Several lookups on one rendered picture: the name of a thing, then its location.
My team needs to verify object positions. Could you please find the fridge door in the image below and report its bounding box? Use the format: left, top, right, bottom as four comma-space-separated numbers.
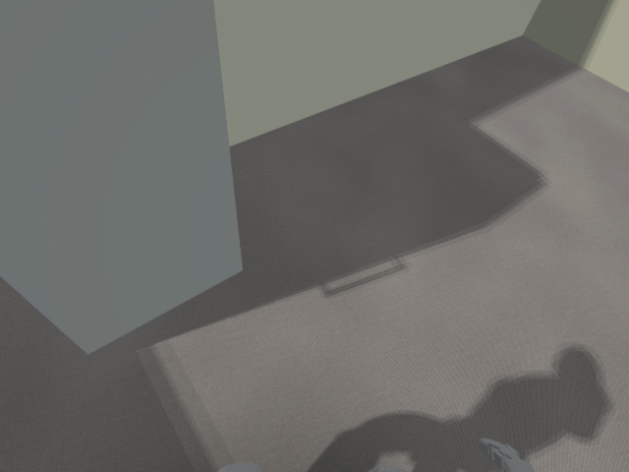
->
0, 0, 243, 352

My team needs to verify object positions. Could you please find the robot right hand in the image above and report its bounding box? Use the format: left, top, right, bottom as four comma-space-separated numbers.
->
480, 439, 536, 472

